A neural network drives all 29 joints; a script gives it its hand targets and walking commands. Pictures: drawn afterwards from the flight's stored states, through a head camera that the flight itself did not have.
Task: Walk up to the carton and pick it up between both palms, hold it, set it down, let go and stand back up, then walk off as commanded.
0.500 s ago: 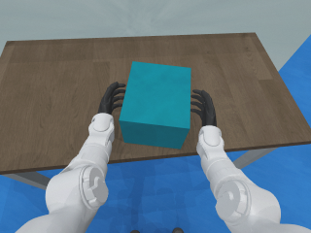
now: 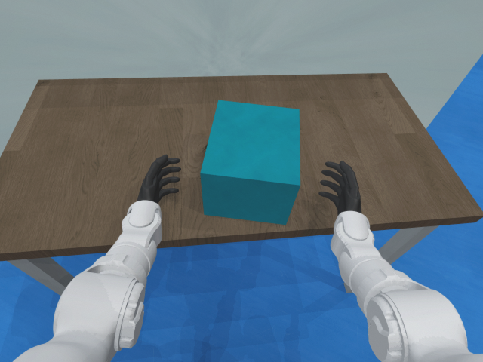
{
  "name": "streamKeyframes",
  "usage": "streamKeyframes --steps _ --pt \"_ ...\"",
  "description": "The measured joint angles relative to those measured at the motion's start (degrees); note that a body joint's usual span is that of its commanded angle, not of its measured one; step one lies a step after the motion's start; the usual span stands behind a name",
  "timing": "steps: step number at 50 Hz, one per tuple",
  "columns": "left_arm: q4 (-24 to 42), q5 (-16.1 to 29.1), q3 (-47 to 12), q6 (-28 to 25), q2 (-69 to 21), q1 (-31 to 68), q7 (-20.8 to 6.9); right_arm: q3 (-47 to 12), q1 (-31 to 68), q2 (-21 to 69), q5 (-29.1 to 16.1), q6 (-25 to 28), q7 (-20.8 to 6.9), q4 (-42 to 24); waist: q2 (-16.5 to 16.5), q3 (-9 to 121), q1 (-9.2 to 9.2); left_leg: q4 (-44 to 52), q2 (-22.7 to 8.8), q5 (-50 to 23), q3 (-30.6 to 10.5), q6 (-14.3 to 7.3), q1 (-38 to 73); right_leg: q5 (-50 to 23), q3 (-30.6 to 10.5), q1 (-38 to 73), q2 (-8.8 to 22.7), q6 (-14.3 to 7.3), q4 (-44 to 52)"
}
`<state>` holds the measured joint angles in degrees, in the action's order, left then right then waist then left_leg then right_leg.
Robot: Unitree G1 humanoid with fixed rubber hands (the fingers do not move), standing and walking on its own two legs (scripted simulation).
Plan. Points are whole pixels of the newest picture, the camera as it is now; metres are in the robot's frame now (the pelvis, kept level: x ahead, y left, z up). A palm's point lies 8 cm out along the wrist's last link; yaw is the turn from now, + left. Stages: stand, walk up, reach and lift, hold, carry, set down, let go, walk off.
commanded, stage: set down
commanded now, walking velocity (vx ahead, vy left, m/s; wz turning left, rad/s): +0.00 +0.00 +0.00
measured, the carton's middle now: (251, 161) +0.50 -0.01 -0.01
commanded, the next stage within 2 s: none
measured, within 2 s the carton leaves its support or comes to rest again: neither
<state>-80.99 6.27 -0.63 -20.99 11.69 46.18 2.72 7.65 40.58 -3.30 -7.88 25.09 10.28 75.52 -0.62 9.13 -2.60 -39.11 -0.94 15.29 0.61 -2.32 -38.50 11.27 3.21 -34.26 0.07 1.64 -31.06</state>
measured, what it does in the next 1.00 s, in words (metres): stands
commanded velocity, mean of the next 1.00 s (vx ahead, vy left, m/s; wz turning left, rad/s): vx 0.00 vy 0.00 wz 0.00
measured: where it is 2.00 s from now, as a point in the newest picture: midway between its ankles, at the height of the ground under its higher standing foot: outside the picture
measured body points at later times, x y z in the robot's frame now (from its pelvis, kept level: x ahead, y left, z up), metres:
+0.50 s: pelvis +0.00 -0.03 +0.00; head +0.02 +0.00 +0.45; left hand +0.38 +0.18 +0.02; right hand +0.35 -0.18 +0.02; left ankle +0.03 +0.08 -0.72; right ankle +0.03 -0.15 -0.72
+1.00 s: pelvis +0.02 -0.02 +0.03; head +0.00 +0.00 +0.47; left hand +0.27 +0.20 +0.05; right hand +0.26 -0.18 +0.05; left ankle +0.03 +0.08 -0.72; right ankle +0.03 -0.15 -0.72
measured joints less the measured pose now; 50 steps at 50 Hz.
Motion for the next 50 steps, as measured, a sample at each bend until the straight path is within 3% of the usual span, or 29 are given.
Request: streamKeyframes --steps 8,13,17,20,26,31,41,50 --pt "4.18 7.1 -6.7 -1.82 2.36 -4.23 0.62 -3.7 -2.14 -1.64 -5.51 -4.75 -2.0 -4.62 0.96 1.06 -0.23 -1.92 0.61 -0.7 -0.96 0.2 -2.86 0.77 -0.04 -3.34 -0.03 -1.03 -3.65" --pt "4.9 12.06 -9.3 -2.07 3.95 -3.35 -0.36 -6.23 -2.75 -1.53 -6.94 -7.85 -1.55 -8.98 1.75 2.82 -0.56 -3.13 1.05 -0.65 -1.48 0.49 -4.72 1.83 -0.06 -5.76 0.13 -0.87 -6.5" --pt "3.04 11.95 -7.87 -0.74 4.53 -2.19 -2.84 -8.41 -3.79 -0.6 -6.45 -9.86 -0.16 -11.36 1.38 3.0 -0.96 -3.56 1.02 -0.04 -1.66 0.9 -3.63 3.06 0.03 -5.16 0.08 -1.35 -8.0" --pt "5.84 10.53 -5.73 1.1 4.64 -4.28 -4.87 -9.95 -6.47 0.23 -6.81 -10.09 1.71 -14.12 0.5 1.79 -1.1 -2.79 0.75 0.37 -1.74 1.32 -0.81 3.57 0.0 -2.55 -0.24 -1.78 -7.53" --pt "18.76 2.62 1.64 5.16 3.16 -15.09 -8.41 -12.38 -16.73 2.55 -6.09 -6.62 5.2 -21.04 -1.51 -1.18 -0.11 1.27 0.23 0.35 -1.9 1.95 6.91 2.99 -0.12 5.11 -1.01 -2.96 -3.22" --pt "32.89 -1.77 4.79 9.51 2.58 -26.48 -9.34 -12.9 -26.43 4.65 -4.89 -4.15 6.34 -27.47 -1.66 -5.34 1.62 5.03 -0.31 -0.33 -1.95 2.11 13.46 1.6 -0.28 12.44 -1.63 -2.21 2.34" --pt "58.57 4.17 0.35 15.31 6.45 -42.09 -7.48 -11.79 -39.46 5.51 -2.39 -7.6 5.19 -49.29 0.11 -9.9 3.38 10.38 0.04 -2.28 -1.19 1.34 20.97 -1.63 -1.15 20.62 -1.39 -1.56 9.58" --pt "67.71 4.03 -0.14 23.76 5.24 -51.34 -9.29 -12.2 -50.38 4.48 -0.11 -17.0 4.85 -61.13 -0.48 -9.43 4.06 16.2 0.65 -3.04 0.82 1.06 31.92 -1.51 -3.14 29.68 -0.73 -1.24 12.64"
